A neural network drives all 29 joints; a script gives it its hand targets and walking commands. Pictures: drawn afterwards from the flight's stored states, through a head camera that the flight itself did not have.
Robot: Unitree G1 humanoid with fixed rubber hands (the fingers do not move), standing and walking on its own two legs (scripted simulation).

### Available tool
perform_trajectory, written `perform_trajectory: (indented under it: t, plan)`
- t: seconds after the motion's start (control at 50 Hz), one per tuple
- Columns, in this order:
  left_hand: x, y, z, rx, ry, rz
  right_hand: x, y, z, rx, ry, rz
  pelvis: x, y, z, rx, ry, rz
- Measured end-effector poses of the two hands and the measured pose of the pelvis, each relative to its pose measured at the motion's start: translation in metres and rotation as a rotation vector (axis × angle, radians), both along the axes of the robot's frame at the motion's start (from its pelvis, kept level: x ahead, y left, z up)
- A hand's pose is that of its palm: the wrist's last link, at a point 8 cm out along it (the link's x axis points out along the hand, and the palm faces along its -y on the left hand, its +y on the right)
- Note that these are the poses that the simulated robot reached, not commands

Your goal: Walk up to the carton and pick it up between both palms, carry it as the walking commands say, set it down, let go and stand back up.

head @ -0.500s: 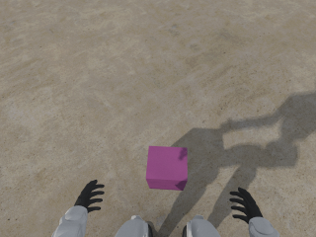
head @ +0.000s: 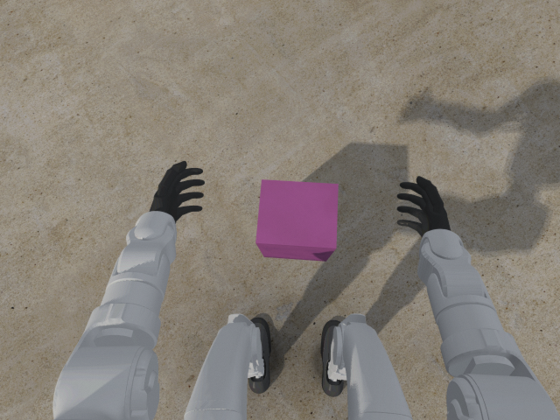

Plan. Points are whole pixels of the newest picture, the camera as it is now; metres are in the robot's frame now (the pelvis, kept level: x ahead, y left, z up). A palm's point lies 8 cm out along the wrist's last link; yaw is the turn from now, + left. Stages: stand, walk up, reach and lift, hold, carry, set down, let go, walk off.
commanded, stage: reach and lift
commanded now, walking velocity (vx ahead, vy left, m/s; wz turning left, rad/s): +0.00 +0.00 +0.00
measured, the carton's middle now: (297, 224) +0.49 -0.01 -0.55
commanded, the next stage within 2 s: none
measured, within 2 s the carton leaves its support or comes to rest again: neither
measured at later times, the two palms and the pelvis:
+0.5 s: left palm (192, 184) +0.47 +0.18 -0.16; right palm (407, 192) +0.45 -0.19 -0.16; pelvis +0.01 +0.00 -0.03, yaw +1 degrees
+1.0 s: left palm (216, 210) +0.47 +0.18 -0.32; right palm (381, 215) +0.46 -0.19 -0.32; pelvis -0.04 +0.00 -0.18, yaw +1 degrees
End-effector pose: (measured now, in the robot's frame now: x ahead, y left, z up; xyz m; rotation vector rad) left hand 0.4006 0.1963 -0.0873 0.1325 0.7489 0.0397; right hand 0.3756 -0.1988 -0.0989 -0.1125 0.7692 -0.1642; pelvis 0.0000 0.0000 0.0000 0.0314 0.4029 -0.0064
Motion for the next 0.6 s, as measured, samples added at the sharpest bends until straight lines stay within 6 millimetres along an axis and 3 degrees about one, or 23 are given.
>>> perform_trajectory:
  t: [0.14,0.3,0.46,0.54,0.6]
  plan:
    - [0.034,-0.007,-0.036,0.001,-0.032,0.006,0.038,0.009,-0.028,0.003,-0.042,0.009,0.006,0.003,-0.01,-0.002,0.135,0.005]
    - [0.07,-0.015,-0.053,-0.006,-0.086,0.013,0.078,0.016,-0.044,0.026,-0.112,0.003,0.009,0.003,-0.017,-0.001,0.238,0.008]
    - [0.073,-0.014,-0.066,-0.011,-0.099,0.035,0.079,0.013,-0.059,0.033,-0.121,-0.01,0.008,0.001,-0.023,0.004,0.28,0.006]
    - [0.07,-0.012,-0.078,-0.013,-0.108,0.047,0.079,0.009,-0.068,0.03,-0.135,-0.016,0.003,0.0,-0.037,0.006,0.336,0.009]
    - [0.07,-0.014,-0.09,-0.019,-0.125,0.046,0.075,0.012,-0.088,0.04,-0.114,-0.019,-0.005,0.0,-0.053,0.008,0.364,0.014]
